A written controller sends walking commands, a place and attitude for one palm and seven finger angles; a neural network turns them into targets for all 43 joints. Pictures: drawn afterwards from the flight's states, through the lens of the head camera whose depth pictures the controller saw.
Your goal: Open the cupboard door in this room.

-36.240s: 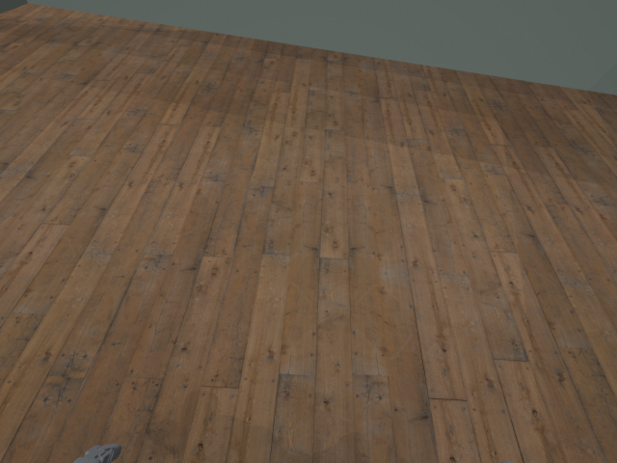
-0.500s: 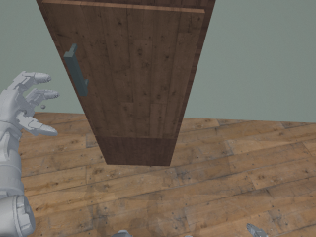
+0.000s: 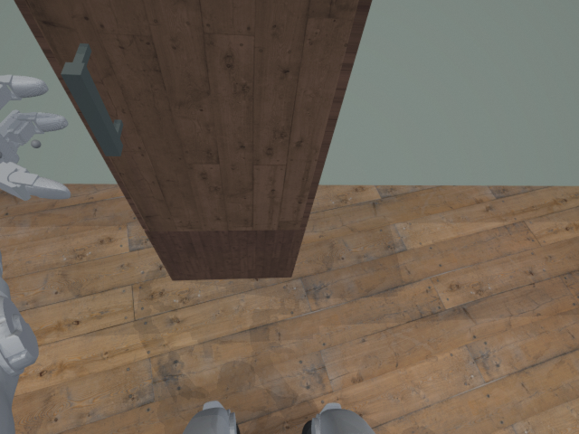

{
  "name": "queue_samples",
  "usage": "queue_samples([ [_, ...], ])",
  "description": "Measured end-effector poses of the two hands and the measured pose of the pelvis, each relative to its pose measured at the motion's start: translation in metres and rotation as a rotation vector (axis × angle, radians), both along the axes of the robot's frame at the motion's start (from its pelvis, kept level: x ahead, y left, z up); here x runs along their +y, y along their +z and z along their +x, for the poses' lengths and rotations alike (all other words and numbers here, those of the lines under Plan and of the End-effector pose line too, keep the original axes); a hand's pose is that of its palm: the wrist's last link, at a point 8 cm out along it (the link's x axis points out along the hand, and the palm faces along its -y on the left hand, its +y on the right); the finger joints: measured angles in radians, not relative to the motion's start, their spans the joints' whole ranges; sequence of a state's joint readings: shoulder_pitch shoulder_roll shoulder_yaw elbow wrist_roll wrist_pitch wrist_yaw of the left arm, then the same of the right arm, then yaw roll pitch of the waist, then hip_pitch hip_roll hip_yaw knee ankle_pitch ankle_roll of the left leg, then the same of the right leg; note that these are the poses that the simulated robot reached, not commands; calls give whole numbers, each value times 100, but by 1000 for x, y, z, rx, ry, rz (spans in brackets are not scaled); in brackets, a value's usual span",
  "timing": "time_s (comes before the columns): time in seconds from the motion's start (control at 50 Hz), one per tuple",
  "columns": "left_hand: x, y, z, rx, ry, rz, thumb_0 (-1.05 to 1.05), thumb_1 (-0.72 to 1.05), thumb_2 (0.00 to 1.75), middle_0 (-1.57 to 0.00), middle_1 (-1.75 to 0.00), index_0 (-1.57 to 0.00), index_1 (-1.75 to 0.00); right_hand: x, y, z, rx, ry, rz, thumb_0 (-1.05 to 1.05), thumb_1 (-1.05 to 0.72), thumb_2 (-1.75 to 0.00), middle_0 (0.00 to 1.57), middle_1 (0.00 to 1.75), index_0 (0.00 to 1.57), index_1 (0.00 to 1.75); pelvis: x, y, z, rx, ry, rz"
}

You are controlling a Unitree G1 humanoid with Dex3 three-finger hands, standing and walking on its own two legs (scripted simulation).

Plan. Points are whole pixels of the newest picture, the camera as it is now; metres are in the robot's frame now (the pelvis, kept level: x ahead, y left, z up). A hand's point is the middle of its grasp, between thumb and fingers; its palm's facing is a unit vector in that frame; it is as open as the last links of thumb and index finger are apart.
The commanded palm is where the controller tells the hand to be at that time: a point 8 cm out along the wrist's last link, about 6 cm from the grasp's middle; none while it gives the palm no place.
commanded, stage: move the hooked fingers beside the handle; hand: left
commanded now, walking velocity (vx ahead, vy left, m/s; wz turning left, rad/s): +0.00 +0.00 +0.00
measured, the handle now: (99, 104) +0.53 +0.24 +0.10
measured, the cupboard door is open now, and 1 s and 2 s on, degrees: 0 0 0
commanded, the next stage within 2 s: slide the fingers in behind the handle in 1.00 s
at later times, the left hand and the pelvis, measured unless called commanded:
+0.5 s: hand (35, 142) +0.47 +0.30 +0.10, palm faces +0.00 -1.00 +0.01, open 14.0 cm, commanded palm +0.45 +0.34 +0.10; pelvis +0.01 +0.00 +0.00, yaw -1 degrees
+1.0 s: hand (38, 131) +0.48 +0.30 +0.10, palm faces +0.03 -1.00 -0.01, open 14.0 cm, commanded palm +0.47 +0.34 +0.09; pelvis +0.01 +0.00 -0.01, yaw -1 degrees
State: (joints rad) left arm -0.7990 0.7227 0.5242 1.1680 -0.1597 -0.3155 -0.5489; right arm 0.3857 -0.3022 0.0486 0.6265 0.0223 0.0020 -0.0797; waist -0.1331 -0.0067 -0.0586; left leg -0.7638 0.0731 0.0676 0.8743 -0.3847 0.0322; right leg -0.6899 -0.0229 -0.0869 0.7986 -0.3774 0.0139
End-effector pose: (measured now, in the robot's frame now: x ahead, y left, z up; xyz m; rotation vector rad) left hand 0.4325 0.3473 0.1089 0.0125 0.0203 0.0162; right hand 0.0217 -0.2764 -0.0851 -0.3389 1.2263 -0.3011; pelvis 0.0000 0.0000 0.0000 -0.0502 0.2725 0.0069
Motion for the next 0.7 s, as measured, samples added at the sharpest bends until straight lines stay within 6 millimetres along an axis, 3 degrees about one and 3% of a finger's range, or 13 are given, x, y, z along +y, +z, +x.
queue_samples([
  [0.14, 2, 5, 11, -1, 2, -30, -1, -50, 30, -30, -120, -30, -120, -1, 0, -15, 49, -45, 5, 0, -91, -89, 20, 30, 21, 30, -2, -1, 4, 16, -10, -2],
  [0.3, 13, 4, 15, 6, 23, 3, -1, -50, 30, -30, -120, -30, -120, -1, -2, -19, 86, -50, 5, 0, -91, -89, 20, 30, 21, 30, -2, -4, 4, 35, -10, -8],
  [0.52, 9, -11, 12, 35, -10, -19, -1, -50, 30, -30, -120, -30, -120, 1, -2, -5, 65, -35, 3, 0, -91, -89, 20, 30, 21, 30, 0, -5, 5, 40, -6, -13],
  [0.7, 10, -1, 17, -17, 15, -24, -1, -50, 30, -30, -120, -30, -120, 5, -4, 5, 37, -23, 8, 0, -91, -89, 20, 30, 21, 30, 1, -6, 5, 37, -3, -17],
])
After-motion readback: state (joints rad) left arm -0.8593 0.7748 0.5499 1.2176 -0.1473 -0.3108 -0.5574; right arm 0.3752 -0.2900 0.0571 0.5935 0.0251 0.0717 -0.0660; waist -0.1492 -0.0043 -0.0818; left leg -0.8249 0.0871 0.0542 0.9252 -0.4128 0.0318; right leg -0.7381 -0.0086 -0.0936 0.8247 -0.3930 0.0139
